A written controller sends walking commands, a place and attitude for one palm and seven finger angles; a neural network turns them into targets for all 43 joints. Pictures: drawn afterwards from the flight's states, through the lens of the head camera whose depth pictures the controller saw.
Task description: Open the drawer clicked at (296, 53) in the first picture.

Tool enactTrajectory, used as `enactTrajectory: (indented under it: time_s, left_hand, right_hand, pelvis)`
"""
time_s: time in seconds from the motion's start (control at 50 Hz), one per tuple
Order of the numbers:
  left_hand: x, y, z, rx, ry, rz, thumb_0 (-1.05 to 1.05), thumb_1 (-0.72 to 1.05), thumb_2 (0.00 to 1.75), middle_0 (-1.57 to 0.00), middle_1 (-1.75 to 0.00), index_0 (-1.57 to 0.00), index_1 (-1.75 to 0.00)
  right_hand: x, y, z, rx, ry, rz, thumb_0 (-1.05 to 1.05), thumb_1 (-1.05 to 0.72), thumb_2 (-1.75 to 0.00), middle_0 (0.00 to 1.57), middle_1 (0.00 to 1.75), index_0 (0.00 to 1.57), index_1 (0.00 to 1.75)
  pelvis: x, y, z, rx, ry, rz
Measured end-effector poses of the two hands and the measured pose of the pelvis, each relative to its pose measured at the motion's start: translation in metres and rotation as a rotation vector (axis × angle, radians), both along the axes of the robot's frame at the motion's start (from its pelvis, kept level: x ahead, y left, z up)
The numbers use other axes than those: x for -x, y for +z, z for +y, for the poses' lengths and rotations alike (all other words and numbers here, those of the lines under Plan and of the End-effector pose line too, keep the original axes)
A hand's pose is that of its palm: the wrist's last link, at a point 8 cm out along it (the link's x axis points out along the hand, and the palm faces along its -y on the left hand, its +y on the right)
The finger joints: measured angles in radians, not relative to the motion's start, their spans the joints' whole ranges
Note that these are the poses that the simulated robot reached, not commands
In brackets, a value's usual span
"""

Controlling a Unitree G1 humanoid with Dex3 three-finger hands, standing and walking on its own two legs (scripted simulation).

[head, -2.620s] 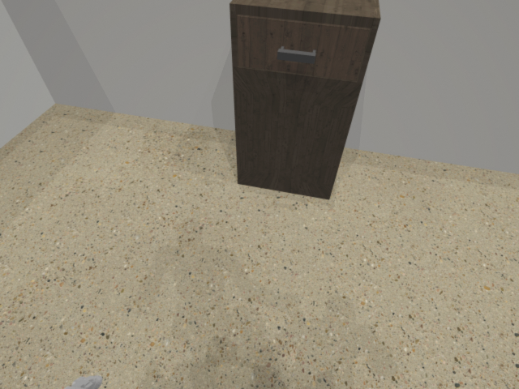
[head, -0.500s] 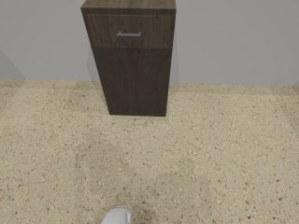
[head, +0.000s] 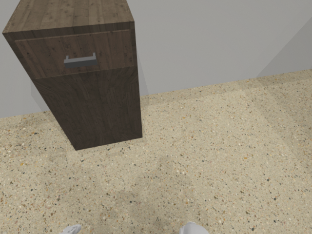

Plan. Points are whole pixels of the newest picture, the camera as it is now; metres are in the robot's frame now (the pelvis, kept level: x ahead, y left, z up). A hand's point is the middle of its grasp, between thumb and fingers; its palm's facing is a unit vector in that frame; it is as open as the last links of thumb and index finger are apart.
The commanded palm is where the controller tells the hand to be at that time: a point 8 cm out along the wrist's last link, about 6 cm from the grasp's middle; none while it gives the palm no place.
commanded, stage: turn to face it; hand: left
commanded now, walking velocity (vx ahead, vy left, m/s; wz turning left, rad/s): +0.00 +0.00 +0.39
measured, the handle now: (81, 59) +0.78 +0.36 -0.01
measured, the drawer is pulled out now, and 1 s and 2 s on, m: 0.00 0.00 0.00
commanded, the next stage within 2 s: take the last steps up to it in 0.44 s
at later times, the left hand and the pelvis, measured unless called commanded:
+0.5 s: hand out of the picture +0.12 +0.22 -0.17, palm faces +0.19 -0.96 -0.20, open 7.3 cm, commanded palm none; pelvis +0.08 +0.02 +0.00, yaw +9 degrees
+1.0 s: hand out of the picture +0.02 +0.14 -0.17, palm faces +0.34 -0.93 -0.12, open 7.4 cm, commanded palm none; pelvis +0.15 +0.03 +0.00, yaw +14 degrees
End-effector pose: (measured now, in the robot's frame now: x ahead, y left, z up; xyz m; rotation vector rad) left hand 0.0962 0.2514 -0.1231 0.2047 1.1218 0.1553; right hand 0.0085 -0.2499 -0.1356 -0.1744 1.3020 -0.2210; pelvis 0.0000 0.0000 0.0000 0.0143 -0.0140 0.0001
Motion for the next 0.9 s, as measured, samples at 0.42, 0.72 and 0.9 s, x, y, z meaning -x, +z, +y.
enactTrajectory:
  time_s: [0.42, 0.72, 0.9]
  left_hand:
    - [-0.026, -0.031, -0.004, 0.092, 0.163, 0.072, -0.02, 0.93, 0.90, -0.20, -0.30, -0.20, -0.30]
    - [0.024, -0.014, -0.009, 0.016, 0.249, 0.185, 0.00, 0.91, 0.90, -0.20, -0.30, -0.19, -0.30]
    - [0.076, -0.013, -0.056, 0.127, 0.350, 0.314, 0.00, 0.91, 0.90, -0.20, -0.30, -0.20, -0.30]
  right_hand:
    - [-0.072, -0.005, 0.059, -0.065, 0.094, 0.097, 0.01, -0.91, -0.90, 0.20, 0.30, 0.20, 0.30]
    - [-0.144, -0.014, 0.023, -0.055, 0.190, 0.045, 0.01, -0.91, -0.90, 0.20, 0.30, 0.20, 0.30]
    - [-0.217, 0.003, 0.034, -0.060, 0.279, -0.024, 0.01, -0.91, -0.90, 0.20, 0.30, 0.20, 0.30]
  pelvis:
    - [-0.074, -0.006, 0.015, 0.043, 0.131, 0.005]
    - [-0.097, -0.003, 0.002, 0.015, 0.196, -0.008]
    - [-0.127, 0.007, 0.008, 0.014, 0.230, -0.008]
